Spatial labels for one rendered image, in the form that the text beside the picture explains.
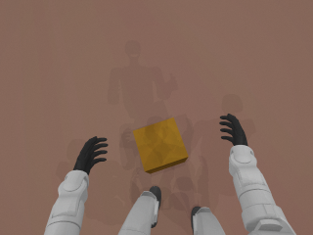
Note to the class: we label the left robot hand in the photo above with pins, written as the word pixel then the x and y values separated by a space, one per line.
pixel 85 160

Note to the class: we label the robot right shin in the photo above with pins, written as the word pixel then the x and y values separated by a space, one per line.
pixel 204 209

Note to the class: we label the right robot forearm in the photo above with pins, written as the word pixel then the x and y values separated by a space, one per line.
pixel 259 208

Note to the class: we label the right robot hand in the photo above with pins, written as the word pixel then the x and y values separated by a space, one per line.
pixel 239 136

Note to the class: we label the carton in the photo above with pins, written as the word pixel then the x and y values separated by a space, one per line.
pixel 160 145

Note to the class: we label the robot left thigh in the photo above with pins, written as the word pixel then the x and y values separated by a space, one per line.
pixel 141 217

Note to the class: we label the left robot forearm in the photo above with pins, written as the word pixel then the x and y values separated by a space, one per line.
pixel 67 213

